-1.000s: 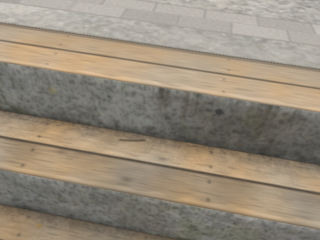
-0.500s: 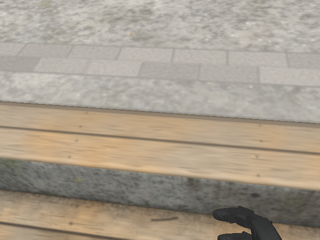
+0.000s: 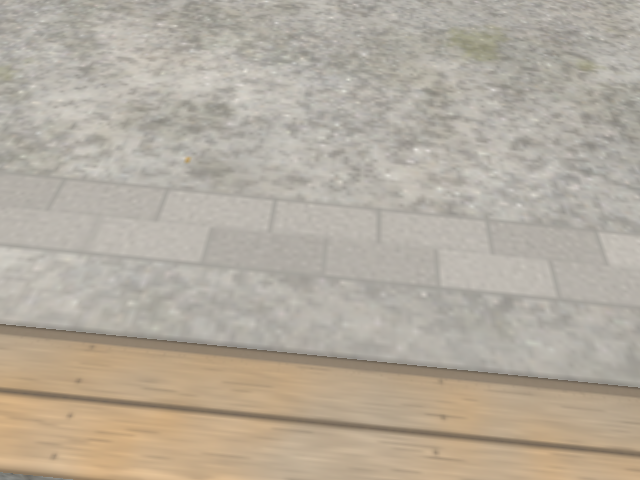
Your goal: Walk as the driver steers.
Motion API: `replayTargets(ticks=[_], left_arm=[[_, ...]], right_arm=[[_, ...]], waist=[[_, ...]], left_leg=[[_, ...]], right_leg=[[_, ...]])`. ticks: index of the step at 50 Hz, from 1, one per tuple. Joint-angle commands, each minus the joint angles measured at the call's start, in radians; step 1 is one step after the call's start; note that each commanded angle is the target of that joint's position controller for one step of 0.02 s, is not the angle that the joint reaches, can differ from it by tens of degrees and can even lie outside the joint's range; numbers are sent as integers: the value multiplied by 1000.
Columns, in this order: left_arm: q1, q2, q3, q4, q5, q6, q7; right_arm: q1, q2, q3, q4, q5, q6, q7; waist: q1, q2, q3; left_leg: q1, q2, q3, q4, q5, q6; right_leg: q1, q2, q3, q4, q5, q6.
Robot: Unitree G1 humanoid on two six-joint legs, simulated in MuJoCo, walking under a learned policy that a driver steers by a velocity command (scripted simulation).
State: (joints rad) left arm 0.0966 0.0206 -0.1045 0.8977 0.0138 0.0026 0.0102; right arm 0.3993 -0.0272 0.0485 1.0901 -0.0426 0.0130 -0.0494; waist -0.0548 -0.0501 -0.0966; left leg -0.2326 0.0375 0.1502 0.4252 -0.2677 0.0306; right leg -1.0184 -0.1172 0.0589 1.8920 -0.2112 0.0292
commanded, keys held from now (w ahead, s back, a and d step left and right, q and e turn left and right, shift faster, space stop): no key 1.00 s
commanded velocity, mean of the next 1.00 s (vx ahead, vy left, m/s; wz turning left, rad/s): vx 0.01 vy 0.00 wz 0.00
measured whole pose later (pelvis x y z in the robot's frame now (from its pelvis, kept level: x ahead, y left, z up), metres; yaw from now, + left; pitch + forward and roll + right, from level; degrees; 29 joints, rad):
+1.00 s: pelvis +0.08 -0.03 +0.11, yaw +2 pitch +1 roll +1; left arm 0.25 0.18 0.01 0.89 0.04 0.06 0.06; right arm 0.16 -0.21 -0.02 0.83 -0.01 0.03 0.03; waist 0.01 0.00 -0.10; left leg -0.62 -0.05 -0.02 1.71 -0.18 0.09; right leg -0.74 0.00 -0.03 1.15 -0.52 -0.07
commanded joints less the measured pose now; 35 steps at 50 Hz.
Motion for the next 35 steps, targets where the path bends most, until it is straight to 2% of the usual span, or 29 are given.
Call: replayTargets(ticks=[1, 2, 3, 4, 6, 7, 8, 9, 10, 11, 12, 13, 14, 17, 19, 20, 21, 22, 23, 24, 25, 26, 27, 28, 30, 32, 33, 34, 35], left_arm=[[-184, -33, -14, -108, -8, -24, -31], [-155, -7, -9, -72, -4, -28, -41], [-199, 11, 1, -73, -6, -28, -38], [-157, 96, 41, -47, -10, -37, -34], [38, 209, 99, 5, -31, -32, -9], [99, 262, 115, 51, -23, -30, -8], [125, 312, 131, 88, -5, -7, 7], [213, 357, 152, 115, 13, 30, 25], [186, 308, 135, 52, 47, 39, 33], [169, 279, 132, 25, 65, 45, 27], [105, 259, 134, 30, 44, 47, 23], [44, 219, 125, 27, 9, 42, 28], [24, 193, 119, 38, 1, 42, 30], [10, 271, 140, 48, 8, 36, 45], [-4, 314, 155, 33, 5, 53, 50], [-39, 303, 150, 20, 15, 59, 54], [-80, 336, 151, -23, 11, 65, 52], [-43, 408, 162, -45, 7, 50, 44], [-5, 426, 167, -48, -14, 40, 34], [43, 391, 161, -48, -28, 28, 18], [39, 346, 152, -84, -24, 0, -1], [45, 242, 129, -111, 1, -34, -28], [109, 109, 111, -83, -3, -88, -43], [185, 59, 99, -73, -48, -104, -57], [-21, 97, 89, -195, -92, -87, -51], [-88, 64, 50, -265, -79, -49, -47], [-68, 57, 32, -314, -60, -43, -56], [-43, 79, 15, -355, -39, -26, -43], [-95, 77, 4, -395, -27, -16, -21]], right_arm=[[108, -109, -31, -21, 7, 36, -16], [30, -122, -36, -59, 3, 38, -12], [50, -152, -46, -57, 7, 46, -10], [32, -171, -45, -82, -5, 41, -7], [8, -282, -77, -119, 25, 35, 3], [-8, -259, -79, -152, 40, 17, 17], [-1, -213, -77, -180, 18, -9, 33], [51, -102, -62, -145, 9, -56, 71], [51, -65, -55, -116, 58, -84, 89], [-15, -90, -63, -136, 93, -85, 88], [-51, -102, -68, -153, 100, -62, 78], [-106, -101, -61, -200, 94, -42, 63], [-176, -107, -53, -250, 80, -29, 52], [-192, -69, -18, -326, 51, -20, 43], [-242, -102, -2, -378, 32, -37, 51], [-220, -125, -7, -363, 19, -61, 68], [-153, -197, -24, -330, 12, -79, 82], [-79, -232, -46, -282, 30, -65, 69], [-12, -276, -69, -251, 34, -52, 60], [-26, -280, -79, -230, 34, -34, 52], [-38, -298, -88, -205, 36, -29, 51], [-22, -277, -71, -154, 17, -21, 51], [10, -303, -62, -123, -76, -29, 34], [68, -316, -69, -123, -123, -21, 35], [-22, -253, -82, -105, -48, 12, 53], [-106, -240, -85, -122, 19, 39, 42], [-242, -241, -77, -170, 36, 60, 35], [-349, -314, -91, -220, 55, 66, 25], [-432, -314, -80, -255, 32, 62, 19]], waist=[[-5, 97, -4], [5, 52, -15], [-5, 95, -5], [18, 90, -13], [112, 234, -22], [79, 234, -56], [23, 136, -75], [62, -241, -159], [91, -251, -191], [117, -197, -167], [71, -152, -100], [28, -130, 1], [18, -101, 54], [-15, -54, 60], [-32, -9, 66], [-49, 48, 23], [-81, 75, -65], [-91, -14, -135], [-101, -48, -154], [-67, -63, -131], [-40, -29, -39], [-4, 185, 41], [18, 392, 41], [11, 337, -103], [8, 152, -16], [46, 84, 27], [149, 110, 45], [181, 184, 16], [198, 216, 24]], left_leg=[[311, 213, -222, -112, 575, 148], [197, 167, -141, -121, 613, 153], [124, 136, -116, -130, 691, 156], [184, 116, -114, -48, 1071, 153], [394, 149, -164, 109, 1139, 122], [434, 143, -195, 191, 964, 105], [68, 105, -180, 403, 518, 86], [-534, -91, -162, 742, -325, 29], [-706, -155, -288, 1207, -514, -4], [-793, -153, -311, 1465, -544, -33], [-843, -95, -331, 1545, -505, -55], [-912, -36, -353, 1495, -479, -81], [-921, -25, -318, 1494, -485, -95], [-865, 13, -264, 1550, -400, -105], [-816, 45, -185, 1228, -295, -76], [-617, 33, -131, 1014, -175, -29], [-355, -9, -54, 728, -30, -3], [-183, 14, -118, 423, 130, -1], [-95, 9, -145, 124, 221, 12], [5, -15, -120, -227, 435, 29], [-11, -10, -100, -433, 612, 30], [224, 124, -171, -459, 1072, 74], [585, 276, -222, -21, 2105, 139], [642, 435, -254, 90, 2280, 220], [694, 386, -217, 49, 1629, 161], [567, 360, -154, -36, 1099, 137], [312, 265, -35, -76, 966, 101], [63, 244, 22, -212, 754, 102], [-121, 220, 47, -315, 779, 120]], right_leg=[[-101, -73, -45, -348, -102, 5], [136, -41, -122, -603, -53, 10], [314, 41, -202, -818, -179, 12], [439, 111, -190, -1016, -55, 1], [586, 110, -111, -1622, 133, -50], [675, 69, -96, -1814, 300, -59], [1016, -24, -64, -1728, 854, -60], [1535, -214, 98, -1337, 1834, -197], [1437, -319, 82, -1331, 1945, -293], [1335, -333, 67, -1408, 1646, -327], [1261, -294, 58, -1450, 1277, -317], [1205, -257, 29, -1489, 1082, -270], [1150, -238, 3, -1518, 1003, -233], [1035, -219, -77, -1593, 1039, -208], [1040, -100, -173, -1596, 967, -154], [1017, -64, -204, -1559, 1282, -124], [993, -16, -200, -1481, 1517, -124], [1044, -75, -130, -1420, 1515, -174], [1166, -83, -107, -1354, 1458, -187], [1197, -92, -62, -1305, 1249, -184], [1230, -8, -76, -1127, 913, -141], [817, 126, -104, -673, -113, -87], [146, 326, 34, 77, -660, -46], [-38, 362, 183, 448, -756, -46], [-398, 274, 110, 582, -767, -51], [-470, 158, 50, 556, -734, -23], [-300, 114, 4, 334, -638, -14], [-45, 44, -29, 85, -493, 19], [164, -6, -45, -68, -385, 18]])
